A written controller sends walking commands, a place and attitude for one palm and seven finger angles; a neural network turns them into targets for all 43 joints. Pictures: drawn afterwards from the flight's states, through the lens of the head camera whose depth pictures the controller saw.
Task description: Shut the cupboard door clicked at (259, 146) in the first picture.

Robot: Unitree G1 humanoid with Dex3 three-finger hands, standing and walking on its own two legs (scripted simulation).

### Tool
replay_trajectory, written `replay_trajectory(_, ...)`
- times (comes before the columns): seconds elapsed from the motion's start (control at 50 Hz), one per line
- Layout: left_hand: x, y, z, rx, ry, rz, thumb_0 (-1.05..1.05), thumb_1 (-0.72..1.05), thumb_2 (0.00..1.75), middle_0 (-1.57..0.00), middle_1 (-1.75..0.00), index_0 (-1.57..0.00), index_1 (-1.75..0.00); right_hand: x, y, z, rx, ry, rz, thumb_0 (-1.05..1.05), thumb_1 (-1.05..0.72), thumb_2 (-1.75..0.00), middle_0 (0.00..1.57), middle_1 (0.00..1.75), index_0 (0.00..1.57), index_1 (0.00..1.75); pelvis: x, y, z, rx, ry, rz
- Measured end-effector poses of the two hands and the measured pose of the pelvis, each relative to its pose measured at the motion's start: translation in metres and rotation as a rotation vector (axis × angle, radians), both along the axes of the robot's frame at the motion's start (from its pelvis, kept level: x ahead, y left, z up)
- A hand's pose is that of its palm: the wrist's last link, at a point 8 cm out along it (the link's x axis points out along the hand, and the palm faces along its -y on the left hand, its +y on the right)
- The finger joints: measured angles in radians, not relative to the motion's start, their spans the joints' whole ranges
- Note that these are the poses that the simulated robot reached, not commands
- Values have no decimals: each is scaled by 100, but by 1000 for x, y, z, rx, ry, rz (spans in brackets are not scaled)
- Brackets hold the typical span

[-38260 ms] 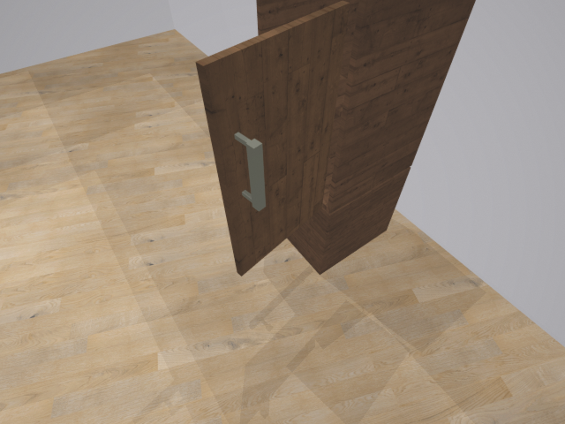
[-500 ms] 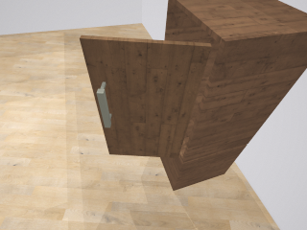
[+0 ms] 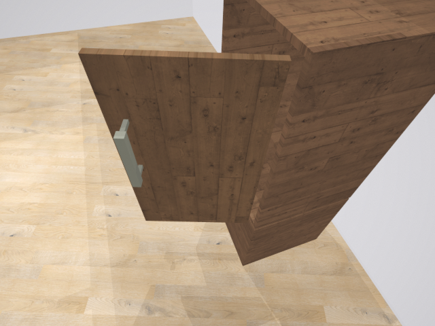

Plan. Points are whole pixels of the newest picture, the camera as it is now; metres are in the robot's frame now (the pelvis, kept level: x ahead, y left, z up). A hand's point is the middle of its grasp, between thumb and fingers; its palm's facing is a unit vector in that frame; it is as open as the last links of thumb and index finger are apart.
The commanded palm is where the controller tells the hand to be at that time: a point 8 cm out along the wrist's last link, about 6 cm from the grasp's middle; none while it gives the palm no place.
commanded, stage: come to a stop and stand still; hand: left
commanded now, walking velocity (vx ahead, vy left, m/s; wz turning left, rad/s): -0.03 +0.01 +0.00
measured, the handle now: (131, 155) +0.44 +0.22 +0.03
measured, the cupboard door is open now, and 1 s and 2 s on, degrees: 70 70 70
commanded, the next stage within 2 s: look again from close up in 0.98 s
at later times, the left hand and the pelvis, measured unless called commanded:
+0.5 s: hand out of the picture +0.00 +0.20 -0.17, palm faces -0.01 -0.98 -0.21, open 7.4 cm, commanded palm none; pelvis -0.03 +0.01 +0.00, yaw +1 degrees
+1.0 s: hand out of the picture +0.00 +0.18 -0.18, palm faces -0.01 -0.99 -0.16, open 7.4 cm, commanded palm none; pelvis +0.00 +0.02 +0.00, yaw +0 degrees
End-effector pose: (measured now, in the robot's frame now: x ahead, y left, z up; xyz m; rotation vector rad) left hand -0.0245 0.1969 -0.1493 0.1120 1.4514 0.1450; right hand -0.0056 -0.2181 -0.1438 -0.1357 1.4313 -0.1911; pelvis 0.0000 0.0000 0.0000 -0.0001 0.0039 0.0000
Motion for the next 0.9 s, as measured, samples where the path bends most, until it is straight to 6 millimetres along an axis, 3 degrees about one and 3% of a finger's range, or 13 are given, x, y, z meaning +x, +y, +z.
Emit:
replay_trajectory(0.18,17,35,1,65,-107,-43,1,92,90,-20,-30,-20,-30,18,-10,2,-18,-127,45,1,-92,-90,19,30,20,30,-22,4,-5,-17,-8,11)
replay_trajectory(0.32,28,52,9,82,-183,-64,1,91,90,-20,-30,-20,-30,25,-3,3,-1,-196,97,0,-91,-90,19,30,20,30,-31,11,-5,-15,-10,16)
replay_trajectory(0.68,6,37,2,8,-60,-62,0,91,90,-20,-30,-20,-30,4,2,9,-8,-81,84,0,-91,-90,20,30,20,30,-19,15,2,-6,2,7)
replay_trajectory(0.9,12,35,-2,-3,-31,-49,0,91,90,-20,-30,-20,-30,1,11,8,-9,-33,63,0,-91,-90,19,30,20,30,-6,16,2,-6,-4,6)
